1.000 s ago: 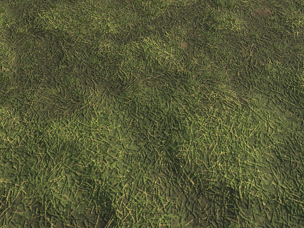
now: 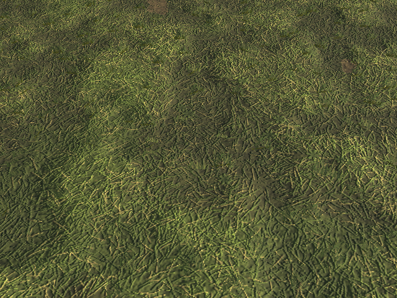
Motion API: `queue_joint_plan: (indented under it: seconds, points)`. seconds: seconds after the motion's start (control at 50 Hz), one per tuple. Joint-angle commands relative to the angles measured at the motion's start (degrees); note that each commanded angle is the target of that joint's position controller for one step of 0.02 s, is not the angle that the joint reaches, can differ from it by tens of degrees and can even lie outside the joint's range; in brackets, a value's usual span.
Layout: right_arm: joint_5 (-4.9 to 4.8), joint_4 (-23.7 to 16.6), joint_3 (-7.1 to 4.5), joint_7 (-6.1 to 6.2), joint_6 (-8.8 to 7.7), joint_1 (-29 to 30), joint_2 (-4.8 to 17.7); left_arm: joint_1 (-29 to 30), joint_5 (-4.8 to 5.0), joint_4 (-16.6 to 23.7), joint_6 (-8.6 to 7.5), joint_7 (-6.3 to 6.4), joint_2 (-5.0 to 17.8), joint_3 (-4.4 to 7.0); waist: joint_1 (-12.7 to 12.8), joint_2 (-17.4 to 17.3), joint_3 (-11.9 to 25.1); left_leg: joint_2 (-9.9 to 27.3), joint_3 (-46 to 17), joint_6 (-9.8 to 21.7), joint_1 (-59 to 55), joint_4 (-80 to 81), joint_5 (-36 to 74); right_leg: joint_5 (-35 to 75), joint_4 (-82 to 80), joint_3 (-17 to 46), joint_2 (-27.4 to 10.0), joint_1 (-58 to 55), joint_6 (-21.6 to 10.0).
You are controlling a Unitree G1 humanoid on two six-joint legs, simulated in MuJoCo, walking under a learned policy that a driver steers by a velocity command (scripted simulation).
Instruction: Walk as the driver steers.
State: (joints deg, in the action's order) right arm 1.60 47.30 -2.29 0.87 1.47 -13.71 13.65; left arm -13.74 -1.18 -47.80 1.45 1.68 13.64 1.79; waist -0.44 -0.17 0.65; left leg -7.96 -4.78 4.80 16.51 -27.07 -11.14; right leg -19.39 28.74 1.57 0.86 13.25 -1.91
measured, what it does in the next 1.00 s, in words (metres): walks ahead, turning right: left foot, then right foot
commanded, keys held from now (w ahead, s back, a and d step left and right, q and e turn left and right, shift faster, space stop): w+e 0.74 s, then w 0.10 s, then w+q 0.16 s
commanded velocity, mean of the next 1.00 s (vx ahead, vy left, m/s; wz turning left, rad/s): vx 0.42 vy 0.00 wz -0.40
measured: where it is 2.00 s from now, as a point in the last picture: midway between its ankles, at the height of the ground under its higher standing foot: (273, 212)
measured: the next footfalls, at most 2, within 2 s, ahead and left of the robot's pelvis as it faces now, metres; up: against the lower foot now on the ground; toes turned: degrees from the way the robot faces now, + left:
left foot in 0.38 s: +0.22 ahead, +0.10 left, +0.00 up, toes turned -14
right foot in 0.86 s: +0.44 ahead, -0.20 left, +0.00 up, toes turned -30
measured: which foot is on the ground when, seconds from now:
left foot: down 0.00-0.00, up 0.02-0.36, down 0.38-0.84, up 0.86-1.00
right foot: down 0.00-0.38, up 0.40-0.84, down 0.86-1.00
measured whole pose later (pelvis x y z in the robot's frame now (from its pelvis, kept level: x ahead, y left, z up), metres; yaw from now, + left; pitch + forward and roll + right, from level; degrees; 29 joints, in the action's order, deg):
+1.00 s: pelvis +0.40 -0.12 +0.00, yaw -27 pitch +0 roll +0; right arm 0.6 50.4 -1.4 -0.5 -2.7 -20.1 13.2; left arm -9.7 -1.6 -46.6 -2.5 -0.7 13.8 2.1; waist -2.7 -0.9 -3.8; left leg 3.6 0.1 2.6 22.9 -68.4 -19.6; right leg -11.2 26.7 -6.0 4.4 16.1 -6.4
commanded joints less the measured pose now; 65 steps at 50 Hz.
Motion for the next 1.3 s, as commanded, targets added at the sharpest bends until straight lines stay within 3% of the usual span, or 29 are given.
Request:
queue_joint_plan:
  seconds: [0.02,0.04,0.06,0.14,0.2,0.28,0.32,0.36,0.38,0.4,0.42,0.44,0.46,0.5,0.58,0.66,0.74,0.8,0.84,0.86,0.88,0.9,0.92,0.96,1.0,1.06,1.2,1.26,1.3]
  points:
    - [-0.92,-4.6,-0.69,0.17,-1.15,2.4,5.0,-4.8,-0.31,1.7,-1.82,-0.27,12.0,2.27,1.6,11.5,-4.3,2.1,1.0,0.0,17.1,-7.4,-16.8,-21.2,-20.3,28.2,-16.5,-8.5,-9.9]
    - [0.71,-5.9,-1.29,-0.02,-1.90,6.6,7.8,-7.4,-0.42,0.0,-1.95,-0.92,12.8,3.15,3.6,11.2,-9.0,3.6,3.2,-1.2,20.1,-13.2,-14.5,-19.6,-23.4,34.6,-20.5,-5.6,-12.9]
    - [0.78,-5.9,-1.70,-0.55,-2.62,6.8,8.5,-7.0,-0.01,-0.4,-2.35,-1.30,10.6,2.79,2.3,8.1,-9.1,5.2,1.7,-2.1,19.9,-16.4,-11.4,-17.3,-22.9,32.6,-18.5,-5.5,-12.7]
    - [0.81,-4.8,-1.40,-2.37,-3.73,6.1,6.3,-6.2,0.61,-0.8,-3.44,-1.45,8.6,3.15,1.3,7.6,-4.7,6.2,3.6,-5.3,18.1,-20.4,-5.2,-4.1,-20.7,22.0,-10.0,-8.3,-10.3]
    - [0.34,-6.6,-0.77,-2.41,-3.96,11.0,4.6,-10.0,0.62,-2.1,-3.75,-1.40,8.5,3.85,3.5,7.4,-4.1,6.5,4.5,-6.9,18.5,-16.0,-3.9,1.2,-19.0,20.8,-8.7,-9.8,-10.9]
    - [-0.34,-9.0,-0.34,-2.37,-4.41,15.8,4.9,-12.7,-0.02,-2.4,-3.72,-1.54,10.0,4.93,5.3,8.5,-3.4,6.0,4.9,-7.0,14.9,-8.7,-6.7,4.9,-15.4,23.0,-9.0,-9.1,-11.3]
    - [-0.86,-8.9,-0.40,-2.03,-4.94,13.1,5.5,-10.7,-0.16,-1.5,-3.72,-1.66,10.7,5.35,3.4,8.5,-2.4,5.1,4.7,-6.3,6.8,-3.6,-5.8,9.2,-12.9,23.9,-8.5,-5.3,-9.9]
    - [-0.69,-6.4,-0.94,-0.96,-5.86,4.7,6.7,-7.3,0.43,-0.3,-3.96,-1.63,11.0,5.57,-1.6,5.6,0.0,4.9,4.2,-5.1,-10.6,4.2,-0.1,11.1,-6.5,22.1,-5.2,3.5,-6.7]
    - [0.04,-5.1,-2.06,0.10,-6.45,-2.0,10.7,-6.1,0.97,0.7,-4.61,-1.77,9.3,5.18,-4.8,0.8,3.7,11.6,-1.7,-3.4,-22.4,5.9,-4.0,7.9,2.7,18.3,-1.6,10.7,-4.5]
    - [1.39,-4.7,-3.81,0.97,-6.16,-9.5,18.3,-5.3,2.53,3.9,-5.19,-2.08,3.6,3.65,-7.8,-14.6,10.7,27.8,-23.5,1.3,-33.9,13.0,-23.7,-6.0,20.5,7.8,6.3,22.4,-1.6]
    - [1.33,-3.7,-4.10,1.11,-5.38,-9.2,18.4,-7.0,0.79,3.7,-4.53,-1.87,6.4,3.83,-4.9,-14.5,8.0,33.5,-35.8,4.6,-27.9,16.3,-29.3,-12.5,30.4,4.6,4.3,27.2,-2.1]
    - [1.05,-4.8,-2.85,0.73,-5.27,-5.5,13.3,-7.0,-0.17,2.4,-4.03,-2.10,7.7,4.09,-2.8,-6.9,1.3,31.3,-30.6,5.0,-22.0,15.7,-28.8,-8.2,34.6,5.5,0.4,27.8,-3.0]
    - [0.65,-5.3,-1.92,0.41,-5.55,-2.6,9.4,-5.5,-0.34,1.8,-3.98,-2.87,6.6,3.85,-1.8,-3.2,-2.9,28.0,-22.6,4.3,-17.3,16.4,-20.4,-3.6,34.7,5.0,-1.5,27.2,-2.8]
    - [0.49,-4.8,-0.92,0.44,-6.25,-1.9,6.6,-3.5,-0.97,2.2,-3.22,-4.01,6.1,3.87,-0.9,-5.9,-4.4,23.3,-11.1,2.5,-14.9,17.5,-5.7,0.9,33.5,3.3,-3.2,26.4,-1.7]
    - [-0.41,-2.3,-1.02,-0.18,-7.56,-6.6,6.5,1.7,-0.92,4.8,-2.02,-5.37,4.9,3.26,-0.7,-6.2,-2.2,22.0,-0.7,2.7,-18.2,15.8,19.2,5.9,34.7,1.2,-3.0,30.0,-0.2]
    - [-0.41,-1.1,-0.80,-0.38,-7.50,-6.7,5.8,10.3,-0.90,8.6,-2.11,-6.61,3.4,1.85,-1.0,-5.8,-4.8,20.4,7.1,2.5,-14.9,17.6,22.6,13.6,23.8,-2.1,-3.4,29.1,0.4]
    - [-0.51,0.7,-1.36,-0.12,-7.41,-8.7,8.2,16.6,-0.94,11.4,-2.24,-7.32,3.2,0.78,-1.7,-5.1,-6.1,21.1,12.0,1.4,-14.8,17.2,28.4,15.8,10.4,-7.3,-2.2,21.0,-2.3]
    - [-0.62,2.9,-1.49,0.31,-6.60,-11.5,10.1,12.6,-1.60,10.6,-2.43,-6.01,4.5,1.06,0.6,-5.8,-2.3,22.3,14.2,1.0,-19.2,6.4,53.4,9.8,6.7,-9.6,2.7,11.4,-6.2]
    - [-0.66,3.4,-1.31,0.49,-5.65,-12.0,11.0,-2.0,-2.29,5.7,-3.28,-4.75,7.2,2.44,7.0,-4.4,5.6,21.5,16.2,0.3,-14.2,-13.3,51.9,10.1,0.7,-8.0,5.4,-8.0,-9.4]
    - [-0.69,2.0,-0.37,0.14,-5.63,-13.2,8.2,-10.0,-3.16,3.8,-3.52,-3.65,11.2,3.66,9.5,1.0,11.8,19.5,16.3,-0.3,-1.8,-29.7,28.4,3.4,-0.5,5.3,-5.9,-23.3,-11.9]
    - [-1.96,-0.1,1.00,-1.07,-5.32,-19.4,1.8,-9.2,-2.46,4.6,-3.41,-3.04,16.3,4.41,4.6,12.9,20.2,9.6,12.8,-2.7,18.7,-51.8,-23.7,7.4,-4.3,36.0,-26.3,-38.9,-20.5]
    - [-1.23,-0.5,-1.13,-0.67,-5.27,-10.4,9.7,-10.5,-0.34,5.1,-2.69,-2.21,14.7,4.63,9.0,2.1,18.6,9.1,3.8,-2.1,21.8,-55.2,-17.1,8.1,-9.3,36.4,-24.1,-33.2,-19.0]
    - [-2.11,-2.0,-0.94,-0.87,-5.72,-6.2,8.5,-5.0,-0.14,3.9,-3.00,-1.69,12.6,3.89,6.0,2.5,8.1,11.6,2.5,-1.5,23.4,-52.1,-10.3,12.9,-11.1,24.8,-21.6,-23.7,-16.7]
    - [-1.37,0.2,-0.59,-1.18,-5.27,-8.3,6.5,-0.8,-0.20,3.1,-4.42,-1.82,7.5,2.37,1.3,0.6,0.4,13.9,1.8,-1.6,16.5,-43.4,-7.0,22.2,-14.6,12.8,-16.3,-9.8,-11.7]
    - [-0.14,2.6,-0.52,-1.78,-3.23,-12.5,4.8,-0.2,0.02,2.2,-5.76,-1.95,5.1,1.60,-1.1,2.3,-0.6,13.8,1.9,-2.2,10.7,-40.4,-5.9,23.6,-17.8,6.5,-14.0,-3.7,-9.6]
    - [-0.22,2.0,-0.92,-2.73,-2.21,-9.2,3.7,-2.2,0.18,0.4,-7.24,-2.08,6.0,1.88,-1.4,3.0,-3.1,13.7,1.9,-2.4,15.6,-37.3,-0.7,23.6,-21.3,1.3,-12.7,-4.1,-8.3]
    - [-0.18,-1.8,-0.35,-3.61,-2.73,4.6,2.1,-6.5,0.36,-2.4,-7.70,-1.39,5.4,1.33,1.5,3.4,-6.4,12.4,6.0,-2.8,21.7,-19.7,13.1,31.9,-22.0,-8.4,-11.2,-9.7,-5.0]
    - [0.16,-4.1,0.34,-4.16,-2.84,10.3,1.4,-10.3,0.23,-4.4,-7.34,-0.53,5.9,1.18,3.4,3.0,-7.3,11.3,10.1,-1.3,21.7,-12.6,12.7,38.8,-20.3,-10.6,-12.7,-15.5,-4.5]
    - [0.22,-5.0,0.34,-4.27,-2.89,11.1,1.7,-11.1,-0.02,-5.3,-6.86,-0.03,6.9,1.19,2.9,3.4,-6.6,9.3,12.3,0.4,19.5,-9.5,8.8,49.5,-16.4,-12.2,-13.7,-19.4,-3.9]
Velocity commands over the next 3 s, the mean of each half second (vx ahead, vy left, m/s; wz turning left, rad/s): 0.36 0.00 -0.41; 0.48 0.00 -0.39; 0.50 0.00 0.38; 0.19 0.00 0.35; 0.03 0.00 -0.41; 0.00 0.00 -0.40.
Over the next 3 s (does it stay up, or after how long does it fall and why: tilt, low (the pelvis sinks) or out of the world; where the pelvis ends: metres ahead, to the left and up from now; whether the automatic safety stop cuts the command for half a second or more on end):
stays up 0.85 -0.28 0.01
